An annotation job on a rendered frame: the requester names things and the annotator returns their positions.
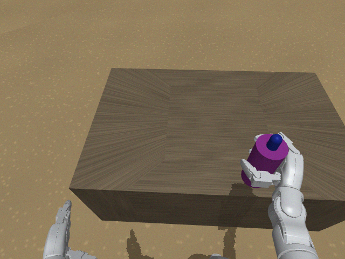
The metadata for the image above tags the left robot hand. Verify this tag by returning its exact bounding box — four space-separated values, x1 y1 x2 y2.
43 200 97 259

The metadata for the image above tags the right robot arm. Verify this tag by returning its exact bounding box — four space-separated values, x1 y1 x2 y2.
268 186 319 259

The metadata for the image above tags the right robot hand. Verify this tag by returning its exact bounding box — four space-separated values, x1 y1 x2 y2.
240 132 303 191

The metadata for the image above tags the bottle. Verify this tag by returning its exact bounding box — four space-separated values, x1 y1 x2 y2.
241 134 288 188

